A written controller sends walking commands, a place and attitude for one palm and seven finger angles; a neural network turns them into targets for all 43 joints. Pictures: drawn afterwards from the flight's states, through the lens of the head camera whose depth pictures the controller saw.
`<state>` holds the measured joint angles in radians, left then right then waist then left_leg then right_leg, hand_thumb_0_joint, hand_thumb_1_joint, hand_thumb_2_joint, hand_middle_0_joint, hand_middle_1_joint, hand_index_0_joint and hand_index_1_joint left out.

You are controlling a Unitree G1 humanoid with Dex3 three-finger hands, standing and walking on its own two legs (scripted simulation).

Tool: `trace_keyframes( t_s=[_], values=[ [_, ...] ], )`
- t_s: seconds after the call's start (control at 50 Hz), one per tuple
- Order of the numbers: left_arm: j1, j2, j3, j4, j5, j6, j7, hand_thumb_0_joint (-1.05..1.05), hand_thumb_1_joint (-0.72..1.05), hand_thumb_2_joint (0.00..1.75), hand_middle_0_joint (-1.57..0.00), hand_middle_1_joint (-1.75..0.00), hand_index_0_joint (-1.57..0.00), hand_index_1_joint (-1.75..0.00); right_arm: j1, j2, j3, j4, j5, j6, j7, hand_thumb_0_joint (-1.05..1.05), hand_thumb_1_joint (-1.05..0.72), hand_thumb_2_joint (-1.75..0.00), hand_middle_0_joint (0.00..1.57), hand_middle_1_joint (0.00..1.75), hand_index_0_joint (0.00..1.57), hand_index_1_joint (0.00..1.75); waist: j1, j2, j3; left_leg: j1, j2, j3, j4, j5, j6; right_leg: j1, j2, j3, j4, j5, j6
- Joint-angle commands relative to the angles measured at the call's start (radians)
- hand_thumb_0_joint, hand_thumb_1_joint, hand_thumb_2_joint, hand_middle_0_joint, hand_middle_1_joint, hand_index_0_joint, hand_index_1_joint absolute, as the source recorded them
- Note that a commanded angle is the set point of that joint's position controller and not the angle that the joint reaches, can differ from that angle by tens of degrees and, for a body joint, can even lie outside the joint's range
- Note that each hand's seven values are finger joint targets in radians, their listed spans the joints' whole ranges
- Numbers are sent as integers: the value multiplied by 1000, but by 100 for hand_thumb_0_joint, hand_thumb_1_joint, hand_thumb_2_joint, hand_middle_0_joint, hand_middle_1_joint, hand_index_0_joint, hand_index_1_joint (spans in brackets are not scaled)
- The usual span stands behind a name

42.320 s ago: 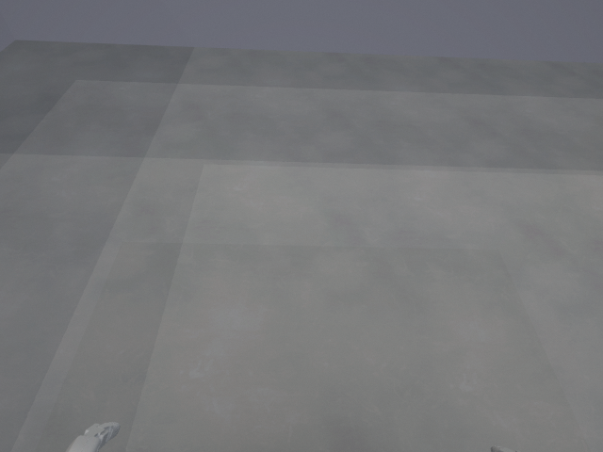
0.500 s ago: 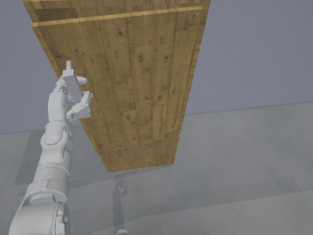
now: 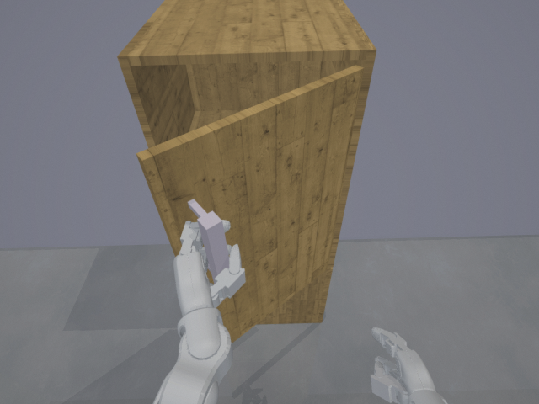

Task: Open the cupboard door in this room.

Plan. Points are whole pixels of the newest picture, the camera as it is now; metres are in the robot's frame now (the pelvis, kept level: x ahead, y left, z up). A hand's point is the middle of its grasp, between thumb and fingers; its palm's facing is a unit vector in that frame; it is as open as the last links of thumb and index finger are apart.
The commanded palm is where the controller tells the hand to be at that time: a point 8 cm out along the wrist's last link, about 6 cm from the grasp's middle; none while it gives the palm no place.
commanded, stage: pull the door open along its arc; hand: left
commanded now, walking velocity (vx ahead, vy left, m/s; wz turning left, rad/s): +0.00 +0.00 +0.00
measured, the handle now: (210, 247) +0.33 +0.11 +0.09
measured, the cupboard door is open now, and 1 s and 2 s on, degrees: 38 39 42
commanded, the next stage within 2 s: open thumb and fingers to let go in 0.10 s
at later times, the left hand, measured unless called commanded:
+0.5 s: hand (240, 274) +0.29 +0.06 +0.08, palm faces +0.42 -0.91 -0.04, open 8.1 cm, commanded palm +0.24 +0.09 +0.08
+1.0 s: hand (235, 283) +0.27 +0.06 +0.08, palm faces +0.33 -0.94 -0.02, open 15.0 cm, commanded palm +0.22 +0.10 +0.08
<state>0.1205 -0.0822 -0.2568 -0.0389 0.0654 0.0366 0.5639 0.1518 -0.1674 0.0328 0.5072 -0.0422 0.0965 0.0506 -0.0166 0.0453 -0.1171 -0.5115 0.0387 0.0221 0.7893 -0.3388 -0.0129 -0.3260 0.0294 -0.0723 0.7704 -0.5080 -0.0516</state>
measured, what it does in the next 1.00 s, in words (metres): stands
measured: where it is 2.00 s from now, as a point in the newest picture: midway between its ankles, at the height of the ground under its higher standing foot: outside the picture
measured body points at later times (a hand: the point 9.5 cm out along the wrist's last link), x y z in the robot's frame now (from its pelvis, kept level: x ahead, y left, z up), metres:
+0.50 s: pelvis +0.01 -0.03 +0.00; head +0.01 -0.07 +0.45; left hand +0.26 +0.10 +0.09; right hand +0.19 -0.25 -0.10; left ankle +0.04 +0.13 -0.71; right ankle -0.06 -0.08 -0.71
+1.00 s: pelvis +0.00 -0.01 +0.00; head -0.01 -0.03 +0.45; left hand +0.25 +0.11 +0.08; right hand +0.19 -0.23 -0.09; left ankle +0.04 +0.13 -0.71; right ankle -0.06 -0.08 -0.71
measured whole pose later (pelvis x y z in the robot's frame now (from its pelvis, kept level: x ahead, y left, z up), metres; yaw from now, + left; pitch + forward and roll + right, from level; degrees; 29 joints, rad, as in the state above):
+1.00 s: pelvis +0.00 -0.01 +0.00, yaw +1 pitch +3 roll +1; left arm 0.19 -0.07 -0.28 -0.05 0.04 -0.03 0.54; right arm 0.17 -0.20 0.01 0.55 -0.04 0.07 0.00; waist -0.01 0.04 -0.09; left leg -0.51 0.02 -0.01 0.79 -0.33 -0.03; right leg -0.33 0.02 -0.09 0.79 -0.52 -0.06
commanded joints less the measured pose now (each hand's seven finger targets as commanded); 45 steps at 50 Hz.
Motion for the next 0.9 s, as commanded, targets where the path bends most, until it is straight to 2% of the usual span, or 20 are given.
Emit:
trace_keyframes(
  t_s=[0.0,0.04,0.06,0.12,0.16,0.18,0.22,0.26,0.34,0.44,0.46,0.5,0.58,0.64,0.66,0.72,0.76,0.8,0.86,0.88],
  values=[
    [46,-198,-59,-292,-21,-12,7,0,90,90,-40,-135,-40,-135,-140,-93,-33,-146,9,-27,-6,0,-90,-90,20,30,20,30,34,-117,-95,247,-21,-23,-45,275,24,-34,-46,24,-184,580,42],
    [90,-213,-78,-328,-31,4,1,0,90,90,-40,-135,-40,-135,-164,-88,-27,-144,12,-29,-1,0,-90,-90,20,30,20,30,39,-101,-78,257,-27,-22,-37,269,24,-28,-56,33,-201,600,46],
    [71,-191,-67,-323,-28,11,2,0,90,90,-40,-135,-40,-135,-160,-91,-27,-138,12,-30,-2,0,-90,-90,20,30,20,30,35,-114,-61,252,-28,-27,-36,262,24,-34,-59,40,-214,585,46],
    [-33,-148,-26,-268,-19,4,10,0,90,90,-40,-135,-40,-135,-173,-94,-20,-119,3,-27,-16,0,-90,-90,20,30,20,30,24,-104,-8,223,-42,-36,-36,213,24,-74,-70,64,-228,535,54],
    [-108,-111,8,-239,-15,-16,19,0,90,90,-40,-135,-40,-135,-174,-93,-23,-106,-1,-35,-28,0,-90,-90,20,30,20,30,20,-145,17,209,-48,-41,-33,191,28,-89,-78,87,-253,491,61],
    [-223,-82,40,-215,-15,-32,34,0,90,90,-40,-135,-40,-135,-184,-95,-22,-89,-5,-38,-36,0,-90,-90,20,30,20,30,9,-142,19,188,-54,-48,-25,172,29,-112,-89,109,-254,467,66],
    [-204,-104,46,-172,-14,-45,41,0,76,84,-39,-134,-39,-134,-184,-89,-23,-84,-12,-46,-43,0,-90,-90,20,30,20,30,27,-148,-17,175,-59,-53,-19,168,28,-97,-99,124,-252,455,67],
    [-196,-91,63,-173,-13,-60,43,0,62,78,-38,-132,-38,-132,-171,-88,-30,-80,-13,-51,-47,0,-90,-90,20,30,20,30,40,-165,-66,179,-59,-54,-24,196,27,-59,-102,133,-241,516,69],
    [-161,-128,11,-206,-5,-90,17,0,34,66,-36,-129,-36,-129,-120,-96,-42,-91,-13,-60,-46,0,-90,-90,20,30,20,30,28,-146,-155,197,-56,-48,-28,267,31,-11,-99,106,-169,731,78],
    [-155,-101,10,-225,-11,-119,-11,0,-1,51,-33,-125,-33,-125,-94,-107,-48,-97,-9,-64,-51,0,-90,-90,20,30,20,30,12,-177,-155,180,-55,-47,-20,277,33,0,-108,114,-154,834,94],
    [-141,-100,12,-211,-10,-119,-14,0,-8,48,-33,-124,-33,-124,-87,-107,-48,-96,-9,-65,-51,0,-90,-90,20,30,20,30,14,-187,-139,171,-55,-49,-21,272,34,1,-107,112,-157,823,93],
    [-136,-95,15,-246,-10,-132,-13,0,-22,42,-32,-123,-32,-123,-87,-107,-49,-101,-7,-67,-52,0,-90,-90,20,30,20,30,21,-153,-168,180,-54,-47,-23,282,34,4,-105,106,-139,828,89],
    [-107,-73,30,-267,-12,-151,-15,0,-50,30,-30,-120,-30,-120,-82,-107,-50,-107,-7,-74,-55,0,-90,-90,20,30,20,30,25,-168,-168,175,-53,-46,-20,282,34,7,-104,108,-137,836,92],
    [-96,-73,27,-283,-16,-161,-19,0,-50,30,-29,-115,-29,-115,-79,-107,-49,-110,-6,-75,-57,0,-90,-90,20,30,20,30,22,-165,-173,175,-57,-40,-17,285,34,14,-106,108,-134,859,93],
    [-64,-75,25,-261,-13,-155,-23,0,-50,30,-28,-110,-28,-110,-74,-108,-49,-111,-6,-76,-57,0,-90,-90,20,30,20,30,21,-190,-148,171,-55,-43,-17,284,35,11,-103,101,-140,850,92],
    [-70,-91,8,-270,-10,-157,-21,0,-50,30,-26,-95,-26,-95,-82,-109,-47,-117,-4,-76,-57,0,-90,-90,20,30,20,30,19,-155,-133,179,-53,-41,-20,279,36,-17,-95,90,-136,798,85],
    [-82,-90,6,-250,-3,-152,-18,0,-50,30,-24,-85,-24,-85,-80,-111,-47,-113,-3,-76,-58,0,-90,-90,20,30,20,30,13,-163,-115,184,-50,-43,-20,272,39,-39,-89,83,-145,743,81],
    [-76,-88,11,-269,-7,-154,-15,0,-50,30,-22,-75,-22,-75,-86,-109,-48,-118,-4,-75,-58,0,-90,-90,20,30,20,30,20,-136,-131,189,-51,-41,-21,268,36,-37,-88,85,-143,725,78],
    [-86,-96,1,-262,-2,-147,-8,0,-50,30,-20,-60,-20,-60,-85,-108,-48,-118,-1,-74,-56,0,-90,-90,20,30,20,30,20,-137,-131,199,-45,-44,-25,272,36,-49,-74,66,-139,663,65],
    [-89,-106,-7,-270,-2,-145,-5,0,-50,30,-19,-55,-19,-55,-92,-108,-47,-123,-2,-75,-55,0,-90,-90,20,30,20,30,24,-111,-141,203,-46,-40,-23,274,36,-57,-74,65,-134,661,65]
  ],
)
